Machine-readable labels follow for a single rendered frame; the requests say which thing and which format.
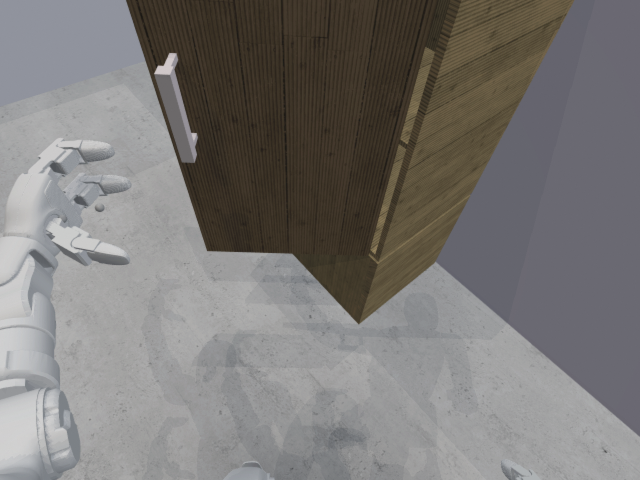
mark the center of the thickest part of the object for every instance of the robot left shin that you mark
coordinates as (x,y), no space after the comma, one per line
(251,464)

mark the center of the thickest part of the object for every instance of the robot right hand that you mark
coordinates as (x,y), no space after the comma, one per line
(514,471)

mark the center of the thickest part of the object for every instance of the left robot upper arm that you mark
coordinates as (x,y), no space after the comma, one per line
(39,439)

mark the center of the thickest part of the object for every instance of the handle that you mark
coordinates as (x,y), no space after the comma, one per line
(171,96)

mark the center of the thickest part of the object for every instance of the cupboard door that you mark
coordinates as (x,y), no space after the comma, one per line
(299,107)

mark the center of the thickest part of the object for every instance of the robot left hand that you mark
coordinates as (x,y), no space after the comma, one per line
(36,201)

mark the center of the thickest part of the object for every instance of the left robot forearm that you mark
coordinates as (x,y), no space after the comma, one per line
(27,317)

